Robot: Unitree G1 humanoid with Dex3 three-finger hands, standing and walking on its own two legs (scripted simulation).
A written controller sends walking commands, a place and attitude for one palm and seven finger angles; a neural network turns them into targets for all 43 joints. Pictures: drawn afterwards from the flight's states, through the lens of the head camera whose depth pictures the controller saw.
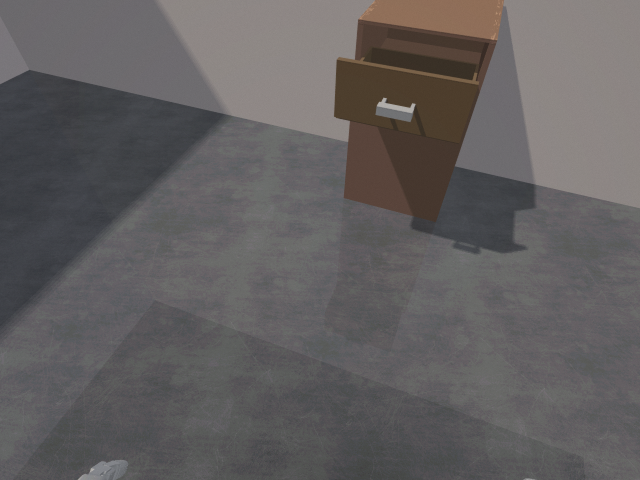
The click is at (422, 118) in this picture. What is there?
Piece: drawer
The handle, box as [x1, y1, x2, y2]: [376, 98, 415, 121]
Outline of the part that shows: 376,107 376,114 410,121 415,104 412,103 411,106 408,108 388,104 385,102 386,98 383,98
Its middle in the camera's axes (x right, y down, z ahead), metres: +0.21 -0.37 +1.10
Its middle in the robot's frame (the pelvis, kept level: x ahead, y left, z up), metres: +1.08 -0.16 -0.08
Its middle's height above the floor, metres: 0.69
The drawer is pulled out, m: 0.29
